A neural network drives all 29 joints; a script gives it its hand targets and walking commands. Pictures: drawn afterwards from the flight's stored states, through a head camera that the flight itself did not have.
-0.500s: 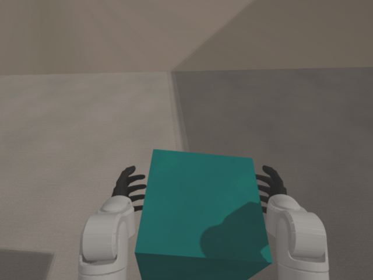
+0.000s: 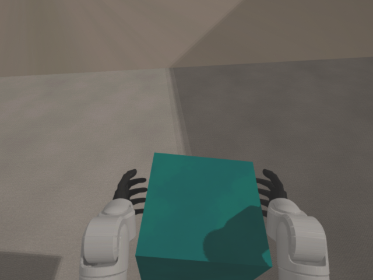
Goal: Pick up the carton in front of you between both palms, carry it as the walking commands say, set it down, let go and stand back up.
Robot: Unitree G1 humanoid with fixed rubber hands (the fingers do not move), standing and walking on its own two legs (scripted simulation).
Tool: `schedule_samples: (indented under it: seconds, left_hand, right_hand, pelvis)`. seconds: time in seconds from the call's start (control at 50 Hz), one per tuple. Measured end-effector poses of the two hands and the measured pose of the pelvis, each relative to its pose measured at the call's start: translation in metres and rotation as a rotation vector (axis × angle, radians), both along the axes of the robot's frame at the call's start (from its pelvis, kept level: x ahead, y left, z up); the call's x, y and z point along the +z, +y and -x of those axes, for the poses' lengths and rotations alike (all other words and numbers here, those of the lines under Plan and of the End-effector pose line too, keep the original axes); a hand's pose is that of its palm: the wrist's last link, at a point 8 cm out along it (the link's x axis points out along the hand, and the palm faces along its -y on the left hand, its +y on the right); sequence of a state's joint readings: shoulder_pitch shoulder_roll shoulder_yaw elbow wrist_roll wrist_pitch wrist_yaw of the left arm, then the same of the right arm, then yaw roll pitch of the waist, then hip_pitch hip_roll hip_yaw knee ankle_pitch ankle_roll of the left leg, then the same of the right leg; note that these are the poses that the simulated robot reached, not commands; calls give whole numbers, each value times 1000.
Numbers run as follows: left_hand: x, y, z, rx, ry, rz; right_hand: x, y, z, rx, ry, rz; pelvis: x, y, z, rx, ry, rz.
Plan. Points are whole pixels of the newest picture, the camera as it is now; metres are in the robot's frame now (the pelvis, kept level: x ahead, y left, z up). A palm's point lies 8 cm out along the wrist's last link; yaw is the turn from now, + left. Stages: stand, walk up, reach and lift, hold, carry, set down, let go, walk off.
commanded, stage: carry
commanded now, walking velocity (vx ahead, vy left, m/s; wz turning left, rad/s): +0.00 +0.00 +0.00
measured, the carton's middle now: (195, 227) +0.26 +0.00 +0.00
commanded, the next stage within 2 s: hold in 1.14 s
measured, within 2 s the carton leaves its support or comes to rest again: neither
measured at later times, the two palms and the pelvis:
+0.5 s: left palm (125, 230) +0.23 +0.14 +0.05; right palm (277, 230) +0.23 -0.15 +0.06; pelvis -0.04 +0.00 +0.00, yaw +0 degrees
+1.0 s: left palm (129, 230) +0.23 +0.14 +0.04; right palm (277, 231) +0.24 -0.16 +0.04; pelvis -0.05 -0.01 +0.00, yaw +0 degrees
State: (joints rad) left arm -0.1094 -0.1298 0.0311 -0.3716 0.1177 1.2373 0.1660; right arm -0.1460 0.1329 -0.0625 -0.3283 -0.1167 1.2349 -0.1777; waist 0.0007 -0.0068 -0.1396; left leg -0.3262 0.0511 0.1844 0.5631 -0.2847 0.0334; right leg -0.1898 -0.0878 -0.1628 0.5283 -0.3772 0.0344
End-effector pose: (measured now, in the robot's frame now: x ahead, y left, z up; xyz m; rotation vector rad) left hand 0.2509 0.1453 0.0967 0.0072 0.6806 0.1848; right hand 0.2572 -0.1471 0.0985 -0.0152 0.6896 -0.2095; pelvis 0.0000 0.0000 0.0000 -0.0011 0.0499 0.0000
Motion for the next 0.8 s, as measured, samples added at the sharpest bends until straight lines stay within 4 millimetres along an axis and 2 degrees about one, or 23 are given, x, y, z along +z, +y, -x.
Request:
schedule_samples:
  seconds: [0.16,0.46,0.66,0.8]
  left_hand:
    - [-13,-1,15,-14,43,-24]
    - [-41,-2,22,-49,44,-47]
    - [-63,-3,19,-72,27,-44]
    - [-61,-3,15,-63,-19,-37]
  right_hand:
    - [-12,-1,14,20,36,21]
    - [-38,-5,23,65,29,33]
    - [-60,-8,21,88,8,30]
    - [-58,-8,17,84,-38,24]
  pelvis:
    - [2,-2,14,-1,-17,0]
    - [4,-4,39,-1,-21,3]
    - [4,-6,49,-2,-22,5]
    - [3,-7,51,-2,-18,6]
